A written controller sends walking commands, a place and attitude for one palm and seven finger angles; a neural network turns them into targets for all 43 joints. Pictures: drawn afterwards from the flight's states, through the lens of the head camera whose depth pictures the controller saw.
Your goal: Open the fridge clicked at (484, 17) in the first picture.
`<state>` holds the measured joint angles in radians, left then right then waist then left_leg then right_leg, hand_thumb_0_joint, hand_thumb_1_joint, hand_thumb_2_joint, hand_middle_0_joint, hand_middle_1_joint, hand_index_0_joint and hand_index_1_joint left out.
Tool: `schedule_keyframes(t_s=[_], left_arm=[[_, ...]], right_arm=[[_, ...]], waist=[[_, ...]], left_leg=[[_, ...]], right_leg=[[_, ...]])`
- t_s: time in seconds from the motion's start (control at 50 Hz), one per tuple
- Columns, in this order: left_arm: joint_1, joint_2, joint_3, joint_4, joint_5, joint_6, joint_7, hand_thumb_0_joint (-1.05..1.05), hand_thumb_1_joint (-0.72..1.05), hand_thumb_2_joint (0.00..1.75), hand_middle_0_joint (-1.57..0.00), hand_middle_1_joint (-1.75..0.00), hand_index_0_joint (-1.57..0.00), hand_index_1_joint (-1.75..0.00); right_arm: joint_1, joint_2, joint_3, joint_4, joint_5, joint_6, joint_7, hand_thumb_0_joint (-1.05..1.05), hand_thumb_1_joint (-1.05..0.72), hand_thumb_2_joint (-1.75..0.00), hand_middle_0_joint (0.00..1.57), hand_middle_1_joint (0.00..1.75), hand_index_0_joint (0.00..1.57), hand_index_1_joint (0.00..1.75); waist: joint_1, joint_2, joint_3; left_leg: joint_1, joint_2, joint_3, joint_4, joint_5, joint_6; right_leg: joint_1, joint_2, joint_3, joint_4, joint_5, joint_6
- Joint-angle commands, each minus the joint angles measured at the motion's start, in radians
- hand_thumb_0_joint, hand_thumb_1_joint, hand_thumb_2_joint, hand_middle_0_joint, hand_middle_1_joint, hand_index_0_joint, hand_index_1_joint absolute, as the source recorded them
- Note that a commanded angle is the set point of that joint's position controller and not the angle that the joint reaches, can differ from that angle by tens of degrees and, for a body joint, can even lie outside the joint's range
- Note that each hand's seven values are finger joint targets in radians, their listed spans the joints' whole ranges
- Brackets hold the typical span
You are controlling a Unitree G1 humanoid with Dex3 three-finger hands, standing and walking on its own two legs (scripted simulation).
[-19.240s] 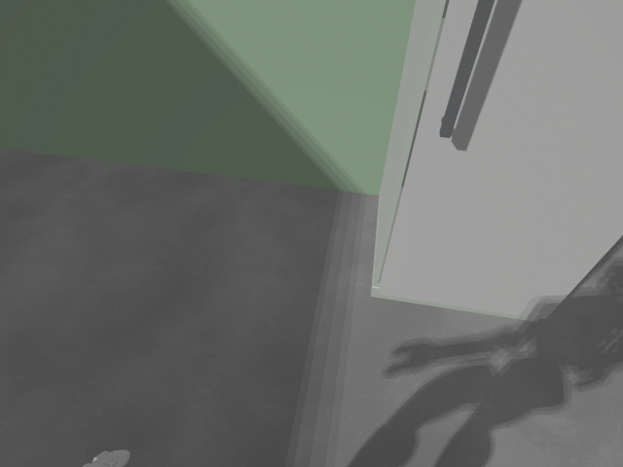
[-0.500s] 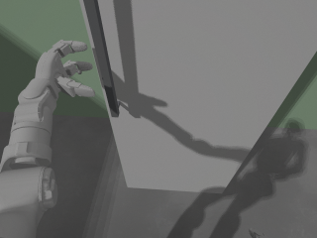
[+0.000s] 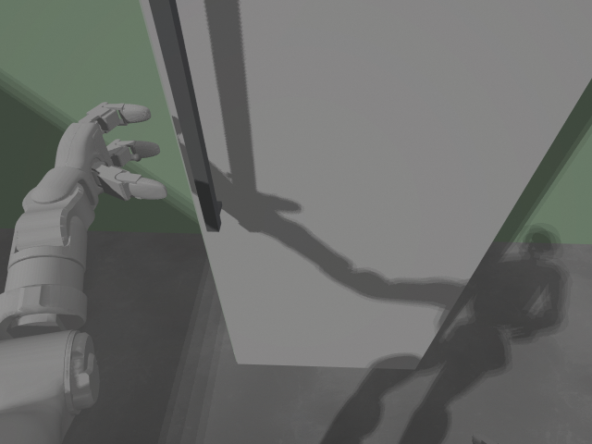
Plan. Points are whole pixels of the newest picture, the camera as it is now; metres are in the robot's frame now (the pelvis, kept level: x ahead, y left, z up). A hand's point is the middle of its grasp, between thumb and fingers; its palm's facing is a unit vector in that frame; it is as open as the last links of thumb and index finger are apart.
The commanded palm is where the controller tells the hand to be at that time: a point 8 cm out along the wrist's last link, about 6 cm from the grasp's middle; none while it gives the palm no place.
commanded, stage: move the hooked fingers beside the handle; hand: left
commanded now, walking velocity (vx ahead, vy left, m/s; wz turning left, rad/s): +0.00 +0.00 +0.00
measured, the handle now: (187, 86) +0.49 +0.15 +0.27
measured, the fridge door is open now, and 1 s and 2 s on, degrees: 0 0 0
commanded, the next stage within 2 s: feel for the door with the fingertips in 1.02 s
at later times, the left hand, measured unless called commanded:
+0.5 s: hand (151, 146) +0.42 +0.20 +0.22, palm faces +0.02 -1.00 +0.01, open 14.0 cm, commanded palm +0.40 +0.25 +0.21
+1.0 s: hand (142, 160) +0.41 +0.21 +0.21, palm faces +0.05 -1.00 -0.01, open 14.0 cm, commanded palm +0.39 +0.26 +0.21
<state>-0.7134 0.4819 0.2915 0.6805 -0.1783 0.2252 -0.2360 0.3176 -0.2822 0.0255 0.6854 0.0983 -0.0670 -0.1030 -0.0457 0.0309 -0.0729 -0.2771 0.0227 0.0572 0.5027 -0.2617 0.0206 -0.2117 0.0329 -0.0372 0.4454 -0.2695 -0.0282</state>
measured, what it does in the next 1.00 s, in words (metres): stands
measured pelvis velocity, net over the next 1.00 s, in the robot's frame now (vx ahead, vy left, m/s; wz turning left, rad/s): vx -0.02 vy -0.01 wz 0.02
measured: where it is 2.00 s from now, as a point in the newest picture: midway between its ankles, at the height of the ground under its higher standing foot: outside the picture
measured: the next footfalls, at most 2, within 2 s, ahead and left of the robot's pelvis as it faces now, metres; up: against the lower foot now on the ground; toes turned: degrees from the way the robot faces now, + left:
none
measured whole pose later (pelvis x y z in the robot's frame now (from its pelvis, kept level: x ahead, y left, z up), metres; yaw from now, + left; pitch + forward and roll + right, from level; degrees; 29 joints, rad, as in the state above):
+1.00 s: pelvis -0.02 -0.01 +0.00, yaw +1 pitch +1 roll -1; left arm -0.79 0.48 0.27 0.77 -0.20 0.21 -0.25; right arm 0.25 -0.28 0.04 0.69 0.09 -0.07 -0.11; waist -0.04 0.03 -0.06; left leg -0.30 0.02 0.03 0.50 -0.23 0.01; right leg -0.23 0.04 -0.06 0.46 -0.26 -0.04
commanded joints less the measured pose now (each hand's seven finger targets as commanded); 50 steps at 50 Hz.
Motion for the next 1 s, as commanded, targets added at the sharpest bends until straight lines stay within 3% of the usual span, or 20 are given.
schedule_keyframes(t_s=[0.0, 0.06, 0.08, 0.14, 0.22, 0.24, 0.26, 0.3, 0.34, 0.42, 0.46, 0.5, 0.6, 0.64, 0.74, 0.82, 0.88, 0.9, 0.92, 0.98], left_arm=[[-0.540, 0.144, -0.020, -0.326, -0.052, -0.079, -0.014, 0.00, -0.50, 0.30, -0.30, -1.20, -0.30, -1.20], [-0.584, 0.165, 0.001, -0.242, -0.057, -0.067, -0.002, 0.00, -0.50, 0.30, -0.30, -1.20, -0.30, -1.20], [-0.590, 0.141, -0.011, -0.201, -0.052, -0.054, 0.006, 0.00, -0.50, 0.30, -0.30, -1.20, -0.30, -1.20], [-0.598, 0.218, 0.044, -0.071, -0.014, -0.030, 0.043, 0.00, -0.50, 0.30, -0.30, -1.20, -0.30, -1.20], [-0.631, 0.198, 0.012, -0.112, 0.019, -0.085, 0.057, 0.00, -0.50, 0.30, -0.30, -1.20, -0.30, -1.20], [-0.628, 0.180, -0.004, -0.160, 0.010, -0.116, 0.051, 0.00, -0.50, 0.30, -0.30, -1.20, -0.30, -1.20], [-0.626, 0.208, 0.019, -0.210, 0.001, -0.138, 0.045, 0.00, -0.50, 0.30, -0.30, -1.20, -0.30, -1.20], [-0.619, 0.173, 0.001, -0.262, -0.024, -0.162, 0.019, 0.00, -0.50, 0.30, -0.30, -1.20, -0.30, -1.20], [-0.589, 0.200, 0.026, -0.246, -0.039, -0.158, 0.003, 0.00, -0.50, 0.30, -0.30, -1.20, -0.30, -1.20], [-0.465, 0.236, 0.083, -0.138, -0.033, -0.070, 0.003, 0.00, -0.50, 0.30, -0.30, -1.20, -0.30, -1.20], [-0.421, 0.219, 0.066, -0.111, -0.019, -0.037, 0.012, 0.00, -0.50, 0.30, -0.30, -1.20, -0.30, -1.20], [-0.435, 0.213, 0.055, -0.146, -0.013, -0.031, 0.017, 0.00, -0.50, 0.30, -0.30, -1.20, -0.30, -1.20], [-0.491, 0.219, 0.051, -0.368, -0.044, -0.104, -0.004, 0.00, -0.50, 0.30, -0.30, -1.20, -0.30, -1.20], [-0.543, 0.203, 0.027, -0.432, -0.057, -0.124, -0.009, 0.00, -0.50, 0.30, -0.30, -1.20, -0.30, -1.20], [-0.481, 0.280, 0.098, -0.226, -0.037, -0.054, 0.003, 0.00, -0.50, 0.30, -0.30, -1.20, -0.30, -1.20], [-0.498, 0.184, -0.001, -0.126, -0.021, -0.014, -0.001, 0.00, -0.50, 0.30, -0.30, -1.20, -0.30, -1.20], [-0.571, 0.242, 0.033, -0.112, -0.030, -0.052, -0.009, 0.00, -0.50, 0.30, -0.30, -1.20, -0.30, -1.20], [-0.605, 0.224, 0.017, -0.126, -0.038, -0.072, -0.018, 0.00, -0.50, 0.30, -0.30, -1.20, -0.30, -1.20], [-0.605, 0.254, 0.046, -0.128, -0.042, -0.094, -0.021, 0.00, -0.50, 0.30, -0.30, -1.20, -0.30, -1.20], [-0.660, 0.242, 0.025, -0.174, -0.041, -0.156, -0.020, 0.00, -0.50, 0.30, -0.30, -1.20, -0.30, -1.20]], right_arm=[[-0.083, -0.136, -0.051, -0.129, -0.004, -0.057, -0.010, 0.00, -0.90, -0.90, 0.20, 0.30, 0.20, 0.30], [-0.088, -0.142, -0.045, -0.104, -0.007, -0.058, -0.017, 0.00, -0.90, -0.90, 0.20, 0.30, 0.20, 0.30], [-0.092, -0.136, -0.040, -0.098, -0.009, -0.058, -0.016, 0.00, -0.90, -0.90, 0.20, 0.30, 0.20, 0.30], [-0.079, -0.147, -0.035, -0.078, -0.017, -0.044, -0.013, 0.00, -0.90, -0.90, 0.20, 0.30, 0.20, 0.30], [-0.073, -0.127, -0.034, -0.107, -0.023, -0.040, -0.004, 0.00, -0.90, -0.90, 0.20, 0.30, 0.20, 0.30], [-0.069, -0.128, -0.037, -0.118, -0.024, -0.044, -0.003, 0.00, -0.90, -0.90, 0.20, 0.30, 0.20, 0.30], [-0.076, -0.129, -0.040, -0.126, -0.023, -0.048, -0.003, 0.00, -0.90, -0.90, 0.20, 0.30, 0.20, 0.30], [-0.080, -0.125, -0.042, -0.133, -0.018, -0.055, -0.005, 0.00, -0.90, -0.90, 0.20, 0.30, 0.20, 0.30], [-0.078, -0.133, -0.042, -0.125, -0.016, -0.055, -0.009, 0.00, -0.90, -0.90, 0.20, 0.30, 0.20, 0.30], [-0.082, -0.136, -0.039, -0.113, -0.009, -0.041, -0.009, 0.00, -0.90, -0.90, 0.20, 0.30, 0.20, 0.30], [-0.085, -0.136, -0.037, -0.118, -0.007, -0.032, -0.005, 0.00, -0.90, -0.90, 0.20, 0.30, 0.20, 0.30], [-0.083, -0.136, -0.041, -0.124, -0.010, -0.028, -0.003, 0.00, -0.90, -0.90, 0.20, 0.30, 0.20, 0.30], [-0.101, -0.130, -0.048, -0.147, -0.008, -0.039, -0.012, 0.00, -0.90, -0.90, 0.20, 0.30, 0.20, 0.30], [-0.111, -0.130, -0.049, -0.141, -0.007, -0.051, -0.016, 0.00, -0.90, -0.90, 0.20, 0.30, 0.20, 0.30], [-0.108, -0.143, -0.041, -0.101, -0.008, -0.043, -0.018, 0.00, -0.90, -0.90, 0.20, 0.30, 0.20, 0.30], [-0.113, -0.136, -0.034, -0.108, -0.003, -0.035, -0.012, 0.00, -0.90, -0.90, 0.20, 0.30, 0.20, 0.30], [-0.103, -0.146, -0.039, -0.107, -0.008, -0.038, -0.016, 0.00, -0.90, -0.90, 0.20, 0.30, 0.20, 0.30], [-0.104, -0.143, -0.039, -0.110, -0.009, -0.043, -0.017, 0.00, -0.90, -0.90, 0.20, 0.30, 0.20, 0.30], [-0.098, -0.143, -0.040, -0.110, -0.010, -0.046, -0.019, 0.00, -0.90, -0.90, 0.20, 0.30, 0.20, 0.30], [-0.095, -0.136, -0.037, -0.113, -0.013, -0.059, -0.017, 0.00, -0.90, -0.90, 0.20, 0.30, 0.20, 0.30]], waist=[[-0.005, 0.035, -0.279], [-0.016, -0.041, -0.216], [-0.018, -0.041, -0.189], [-0.007, -0.020, -0.149], [-0.007, 0.049, -0.261], [-0.003, 0.033, -0.305], [0.006, 0.051, -0.350], [0.008, 0.030, -0.391], [0.009, -0.006, -0.357], [0.031, -0.030, -0.230], [0.033, -0.026, -0.184], [0.026, -0.014, -0.191], [0.022, -0.005, -0.295], [0.010, 0.035, -0.303], [0.016, -0.001, -0.198], [-0.007, 0.004, -0.151], [-0.018, -0.051, -0.186], [-0.020, -0.057, -0.201], [-0.011, -0.061, -0.228], [-0.011, -0.004, -0.289]], left_leg=[[0.261, 0.006, -0.081, -0.029, 0.336, 0.015], [0.212, 0.003, -0.086, -0.041, 0.260, 0.018], [0.198, -0.001, -0.086, -0.045, 0.238, 0.019], [0.145, -0.008, -0.078, -0.047, 0.187, 0.017], [0.191, -0.007, -0.076, -0.031, 0.267, 0.010], [0.216, -0.006, -0.078, -0.027, 0.307, 0.011], [0.242, -0.003, -0.079, -0.024, 0.330, 0.011], [0.284, 0.000, -0.078, -0.020, 0.375, 0.012], [0.261, 0.001, -0.073, -0.027, 0.374, 0.016], [0.155, -0.007, -0.057, -0.049, 0.291, 0.022], [0.126, -0.009, -0.051, -0.054, 0.274, 0.023], [0.131, -0.010, -0.051, -0.050, 0.267, 0.022], [0.205, -0.010, -0.048, -0.036, 0.327, 0.028], [0.244, -0.008, -0.048, -0.028, 0.335, 0.028], [0.154, -0.013, -0.047, -0.041, 0.216, 0.028], [0.120, -0.016, -0.056, -0.043, 0.162, 0.024], [0.116, -0.015, -0.062, -0.032, 0.156, 0.028], [0.118, -0.017, -0.061, -0.030, 0.159, 0.028], [0.120, -0.016, -0.063, -0.028, 0.166, 0.027], [0.162, -0.016, -0.065, -0.024, 0.196, 0.028]], right_leg=[[-0.033, 0.005, 0.021, -0.044, 0.317, -0.004], [-0.055, -0.001, 0.018, -0.055, 0.261, 0.001], [-0.070, -0.002, 0.019, -0.057, 0.242, 0.001], [-0.081, -0.015, 0.026, -0.061, 0.189, 0.001], [-0.036, -0.017, 0.032, -0.037, 0.271, -0.005], [-0.008, -0.013, 0.030, -0.030, 0.305, -0.006], [0.009, -0.012, 0.034, -0.026, 0.330, -0.006], [0.030, -0.005, 0.032, -0.024, 0.372, -0.006], [0.045, -0.004, 0.030, -0.031, 0.382, -0.004], [0.033, -0.011, 0.031, -0.045, 0.355, 0.001], [0.027, -0.017, 0.031, -0.052, 0.341, 0.004], [0.021, -0.017, 0.037, -0.052, 0.336, 0.004], [0.074, -0.010, 0.048, -0.043, 0.413, 0.003], [0.059, -0.011, 0.052, -0.047, 0.406, 0.002], [0.014, -0.021, 0.057, -0.069, 0.292, 0.010], [-0.041, -0.025, 0.054, -0.075, 0.226, 0.011], [-0.037, -0.029, 0.067, -0.074, 0.228, 0.015], [-0.029, -0.030, 0.070, -0.070, 0.236, 0.015], [-0.014, -0.028, 0.069, -0.064, 0.242, 0.013], [-0.001, -0.024, 0.066, -0.050, 0.263, 0.008]])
